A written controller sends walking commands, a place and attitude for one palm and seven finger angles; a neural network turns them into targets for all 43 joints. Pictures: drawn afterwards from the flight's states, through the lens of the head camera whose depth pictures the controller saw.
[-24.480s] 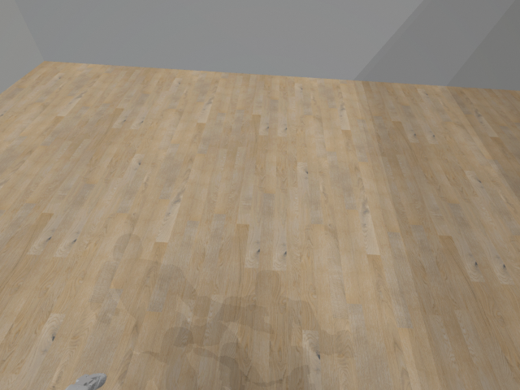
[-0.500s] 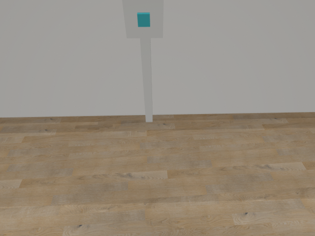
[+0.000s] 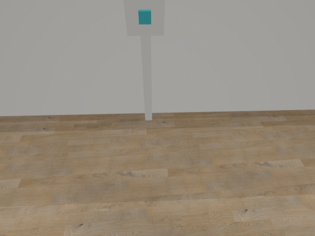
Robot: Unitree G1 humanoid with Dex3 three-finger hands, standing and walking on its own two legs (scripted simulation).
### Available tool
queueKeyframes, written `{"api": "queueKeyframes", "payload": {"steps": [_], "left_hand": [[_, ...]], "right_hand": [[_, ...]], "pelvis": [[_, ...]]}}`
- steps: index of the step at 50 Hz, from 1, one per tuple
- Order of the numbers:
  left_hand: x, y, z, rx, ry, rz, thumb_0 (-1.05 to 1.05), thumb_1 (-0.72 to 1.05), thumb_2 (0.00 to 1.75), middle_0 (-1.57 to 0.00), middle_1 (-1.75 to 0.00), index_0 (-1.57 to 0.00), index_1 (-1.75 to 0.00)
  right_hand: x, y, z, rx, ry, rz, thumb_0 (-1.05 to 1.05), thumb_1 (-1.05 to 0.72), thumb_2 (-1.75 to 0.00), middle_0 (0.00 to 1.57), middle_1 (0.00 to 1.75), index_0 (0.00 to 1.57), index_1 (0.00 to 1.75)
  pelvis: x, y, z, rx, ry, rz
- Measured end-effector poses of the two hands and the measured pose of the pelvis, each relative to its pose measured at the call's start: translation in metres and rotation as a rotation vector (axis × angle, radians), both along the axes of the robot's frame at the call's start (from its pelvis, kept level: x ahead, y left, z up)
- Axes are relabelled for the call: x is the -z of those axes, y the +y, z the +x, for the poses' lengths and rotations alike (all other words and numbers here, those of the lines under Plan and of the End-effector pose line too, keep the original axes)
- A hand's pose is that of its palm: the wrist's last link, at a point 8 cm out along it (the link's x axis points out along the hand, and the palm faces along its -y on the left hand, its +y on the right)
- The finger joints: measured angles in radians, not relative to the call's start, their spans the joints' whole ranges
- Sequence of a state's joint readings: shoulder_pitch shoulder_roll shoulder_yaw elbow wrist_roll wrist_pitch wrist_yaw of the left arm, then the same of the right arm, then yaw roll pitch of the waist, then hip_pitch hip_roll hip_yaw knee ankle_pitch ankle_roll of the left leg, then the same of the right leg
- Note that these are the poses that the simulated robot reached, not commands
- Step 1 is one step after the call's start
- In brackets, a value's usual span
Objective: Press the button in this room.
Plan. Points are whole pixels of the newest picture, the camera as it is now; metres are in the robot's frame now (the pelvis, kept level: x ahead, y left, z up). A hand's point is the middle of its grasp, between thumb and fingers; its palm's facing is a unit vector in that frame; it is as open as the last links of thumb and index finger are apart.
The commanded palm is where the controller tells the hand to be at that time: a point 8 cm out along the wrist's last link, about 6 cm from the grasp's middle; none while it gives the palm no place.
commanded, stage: walk to a spot facing it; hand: left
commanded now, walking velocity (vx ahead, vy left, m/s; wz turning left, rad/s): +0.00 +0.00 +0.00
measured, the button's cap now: (144, 16) +1.10 +0.13 +0.09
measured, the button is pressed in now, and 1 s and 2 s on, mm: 0 0 0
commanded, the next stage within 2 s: turn to face it in 0.86 s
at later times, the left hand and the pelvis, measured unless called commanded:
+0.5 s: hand out of the picture +0.14 +0.15 -0.18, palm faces -0.09 -0.96 -0.27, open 7.3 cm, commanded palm none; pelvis +0.07 -0.05 -0.03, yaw -10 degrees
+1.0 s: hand (131, 198) +0.28 +0.11 -0.19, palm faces -0.25 -0.95 -0.17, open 7.3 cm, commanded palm none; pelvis +0.29 -0.07 -0.02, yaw -22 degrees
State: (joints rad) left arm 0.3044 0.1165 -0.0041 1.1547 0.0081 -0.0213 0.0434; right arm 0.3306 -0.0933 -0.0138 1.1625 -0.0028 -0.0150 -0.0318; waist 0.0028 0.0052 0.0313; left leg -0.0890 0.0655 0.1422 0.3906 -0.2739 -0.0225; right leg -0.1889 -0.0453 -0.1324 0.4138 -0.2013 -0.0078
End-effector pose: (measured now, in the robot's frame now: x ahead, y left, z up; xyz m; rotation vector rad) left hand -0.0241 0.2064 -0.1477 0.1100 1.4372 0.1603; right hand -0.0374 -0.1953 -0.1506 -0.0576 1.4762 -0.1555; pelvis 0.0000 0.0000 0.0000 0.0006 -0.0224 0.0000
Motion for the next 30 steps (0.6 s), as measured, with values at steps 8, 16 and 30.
{"api": "queueKeyframes", "payload": {"steps": [8, 16, 30], "left_hand": [[0.002, 0.009, 0.006, 0.009, 0.002, -0.001, 0.00, 0.91, 0.90, -0.19, -0.30, -0.20, -0.30], [-0.001, 0.012, 0.042, 0.086, 0.042, 0.012, 0.00, 0.91, 0.90, -0.19, -0.30, -0.20, -0.30], [-0.009, -0.033, 0.176, 0.205, -0.121, 0.087, 0.00, 0.91, 0.90, -0.19, -0.30, -0.20, -0.30]], "right_hand": [[0.001, 0.005, -0.002, 0.016, 0.002, -0.009, 0.00, -0.91, -0.90, 0.20, 0.30, 0.20, 0.30], [0.011, -0.011, -0.003, 0.126, -0.013, -0.021, 0.00, -0.91, -0.90, 0.21, 0.30, 0.20, 0.30], [0.011, -0.116, 0.116, 0.163, -0.147, -0.073, 0.01, -0.91, -0.90, 0.20, 0.30, 0.20, 0.30]], "pelvis": [[0.002, 0.007, 0.002, 0.020, 0.000, 0.001], [0.009, -0.001, 0.021, 0.107, 0.015, 0.020], [0.013, -0.067, 0.092, 0.244, 0.012, 0.031]]}}
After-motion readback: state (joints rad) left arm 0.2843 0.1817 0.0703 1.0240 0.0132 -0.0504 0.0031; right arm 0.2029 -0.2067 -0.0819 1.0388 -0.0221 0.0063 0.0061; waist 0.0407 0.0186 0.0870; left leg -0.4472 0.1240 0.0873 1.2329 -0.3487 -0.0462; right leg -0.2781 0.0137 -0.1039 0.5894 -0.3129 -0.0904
